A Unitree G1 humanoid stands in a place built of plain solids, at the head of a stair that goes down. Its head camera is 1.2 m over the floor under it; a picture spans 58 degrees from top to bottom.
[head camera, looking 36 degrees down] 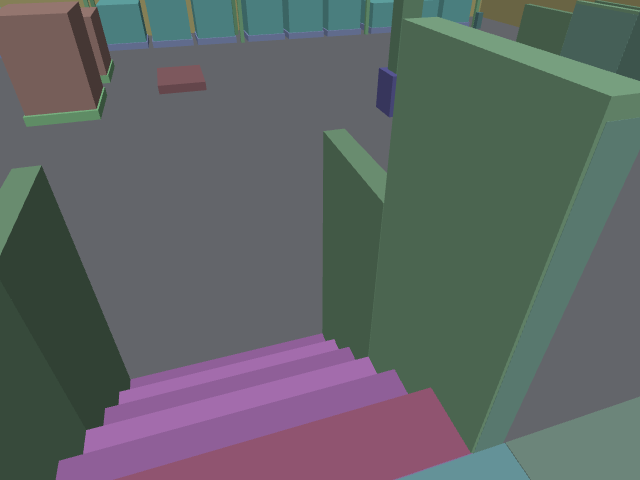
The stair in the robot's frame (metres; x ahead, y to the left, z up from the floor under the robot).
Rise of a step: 0.19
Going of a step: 0.23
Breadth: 1.20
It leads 17 degrees to the left of straight ahead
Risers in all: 6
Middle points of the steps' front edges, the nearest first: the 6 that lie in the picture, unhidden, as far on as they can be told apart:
0.67 0.21 0.00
0.89 0.28 -0.19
1.10 0.34 -0.38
1.32 0.41 -0.57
1.54 0.48 -0.77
1.76 0.55 -0.96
